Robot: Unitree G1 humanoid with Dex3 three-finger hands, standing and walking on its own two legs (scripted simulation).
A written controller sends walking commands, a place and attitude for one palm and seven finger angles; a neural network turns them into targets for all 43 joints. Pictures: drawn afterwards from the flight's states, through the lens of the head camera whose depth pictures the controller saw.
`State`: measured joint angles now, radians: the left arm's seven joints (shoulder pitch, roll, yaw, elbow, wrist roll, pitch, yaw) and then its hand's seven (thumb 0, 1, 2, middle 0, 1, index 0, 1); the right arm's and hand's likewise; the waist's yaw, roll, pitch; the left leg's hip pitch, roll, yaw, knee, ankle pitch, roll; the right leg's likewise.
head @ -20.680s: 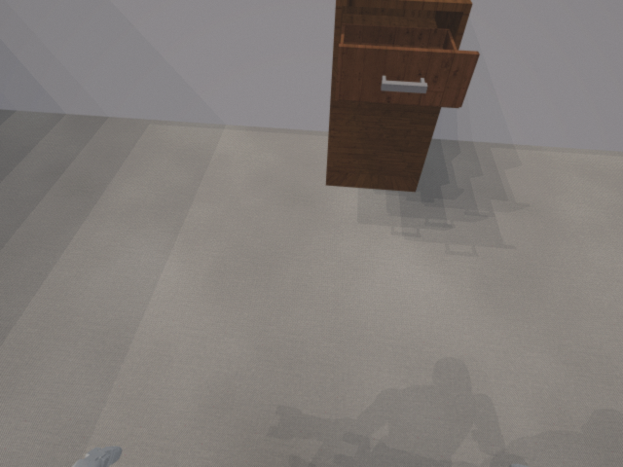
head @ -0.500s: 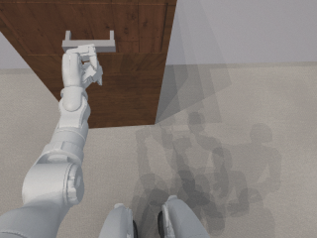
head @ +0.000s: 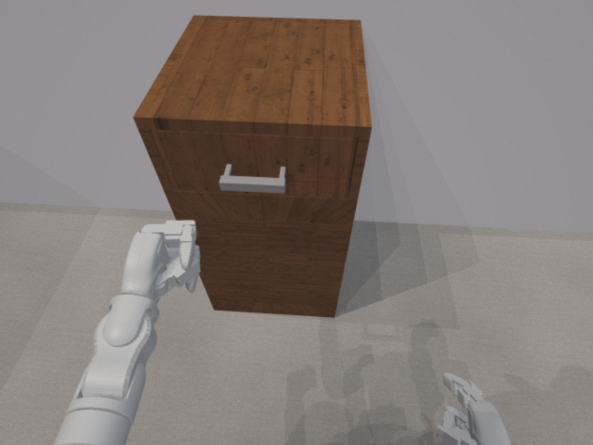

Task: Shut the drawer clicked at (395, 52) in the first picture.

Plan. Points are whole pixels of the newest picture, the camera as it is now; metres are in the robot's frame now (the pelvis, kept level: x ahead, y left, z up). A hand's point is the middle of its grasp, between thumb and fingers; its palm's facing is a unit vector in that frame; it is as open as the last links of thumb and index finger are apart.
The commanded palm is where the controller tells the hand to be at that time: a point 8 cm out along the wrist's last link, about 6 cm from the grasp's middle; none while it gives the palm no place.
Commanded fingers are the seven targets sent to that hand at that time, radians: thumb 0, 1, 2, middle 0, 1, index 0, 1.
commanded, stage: draw the hand back to the body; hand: left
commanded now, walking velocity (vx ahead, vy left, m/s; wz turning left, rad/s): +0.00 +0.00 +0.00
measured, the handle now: (254, 177) +0.60 +0.11 -0.03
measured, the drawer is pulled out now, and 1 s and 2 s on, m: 0.00 0.00 0.00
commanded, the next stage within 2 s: step back with the hand held close in 0.80 s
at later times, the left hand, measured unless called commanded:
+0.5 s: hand (56, 319) +0.21 +0.23 +0.17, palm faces +0.31 -0.89 -0.33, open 3.3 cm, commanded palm +0.16 +0.28 +0.19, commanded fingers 0.00 0.90 0.90 -1.40 -1.60 -1.40 -1.60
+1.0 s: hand out of the picture +0.18 +0.25 +0.20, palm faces +0.40 -0.82 -0.41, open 3.3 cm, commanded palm +0.13 +0.28 +0.21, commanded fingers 0.00 0.90 0.90 -1.40 -1.60 -1.40 -1.60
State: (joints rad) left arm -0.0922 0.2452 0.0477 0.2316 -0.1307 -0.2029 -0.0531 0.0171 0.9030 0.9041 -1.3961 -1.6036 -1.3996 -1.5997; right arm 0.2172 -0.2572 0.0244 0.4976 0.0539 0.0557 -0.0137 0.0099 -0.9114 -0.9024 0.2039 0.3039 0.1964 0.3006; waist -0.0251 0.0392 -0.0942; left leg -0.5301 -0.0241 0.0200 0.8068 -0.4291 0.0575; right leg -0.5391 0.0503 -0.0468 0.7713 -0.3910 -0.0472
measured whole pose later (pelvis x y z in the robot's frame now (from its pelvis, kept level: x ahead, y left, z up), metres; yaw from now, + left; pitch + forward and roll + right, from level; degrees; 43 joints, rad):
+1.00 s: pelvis +0.00 +0.00 +0.03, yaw +1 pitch -3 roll -1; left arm 0.52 0.35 0.31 -0.47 -0.07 -0.12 0.10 0.02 0.89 0.90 -1.40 -1.60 -1.40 -1.60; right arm 0.19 -0.23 0.05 0.60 0.00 -0.08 -0.07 0.01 -0.91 -0.90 0.21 0.30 0.20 0.30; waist 0.04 0.07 0.01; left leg -0.13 -0.03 0.00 0.47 -0.29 0.05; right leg -0.11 0.05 -0.05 0.39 -0.23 -0.04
